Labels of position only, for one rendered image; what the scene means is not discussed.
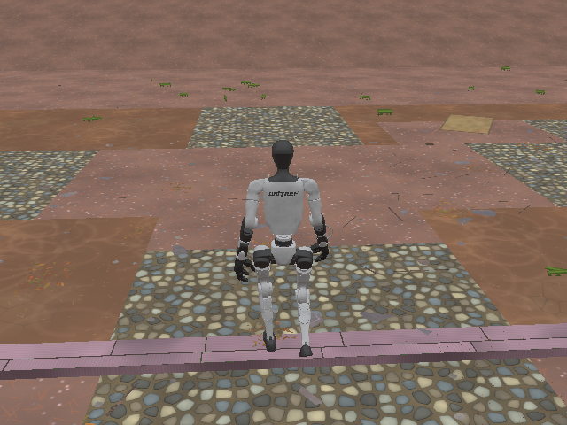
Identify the robot right upper arm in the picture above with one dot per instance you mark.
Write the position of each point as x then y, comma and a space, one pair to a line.
314, 201

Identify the right robot hand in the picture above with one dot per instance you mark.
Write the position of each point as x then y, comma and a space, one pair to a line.
316, 248

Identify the left robot forearm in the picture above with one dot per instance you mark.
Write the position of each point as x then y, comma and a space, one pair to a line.
244, 241

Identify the right robot forearm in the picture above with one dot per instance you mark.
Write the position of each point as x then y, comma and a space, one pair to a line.
320, 233

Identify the robot left upper arm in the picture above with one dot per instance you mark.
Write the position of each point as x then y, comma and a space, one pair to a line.
252, 202

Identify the left robot hand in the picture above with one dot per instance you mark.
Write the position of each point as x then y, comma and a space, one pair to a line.
238, 268

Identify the left robot shin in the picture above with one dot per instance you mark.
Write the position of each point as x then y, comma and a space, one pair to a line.
266, 309

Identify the left robot foot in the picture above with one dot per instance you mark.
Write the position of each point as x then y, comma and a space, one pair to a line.
271, 344

